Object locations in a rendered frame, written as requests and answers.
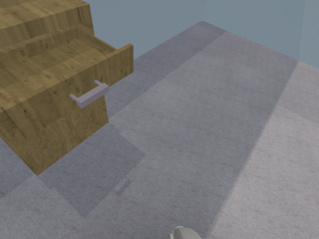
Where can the right robot thigh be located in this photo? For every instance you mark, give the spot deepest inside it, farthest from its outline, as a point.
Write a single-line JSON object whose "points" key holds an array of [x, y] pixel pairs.
{"points": [[183, 233]]}

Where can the cabinet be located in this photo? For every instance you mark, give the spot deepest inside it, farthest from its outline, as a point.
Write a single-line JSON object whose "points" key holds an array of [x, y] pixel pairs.
{"points": [[26, 21]]}

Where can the drawer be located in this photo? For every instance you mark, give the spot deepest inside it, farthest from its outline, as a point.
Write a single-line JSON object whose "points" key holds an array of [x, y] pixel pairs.
{"points": [[36, 79]]}

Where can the handle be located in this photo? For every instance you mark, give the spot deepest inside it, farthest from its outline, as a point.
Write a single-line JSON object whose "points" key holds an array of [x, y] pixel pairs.
{"points": [[91, 95]]}

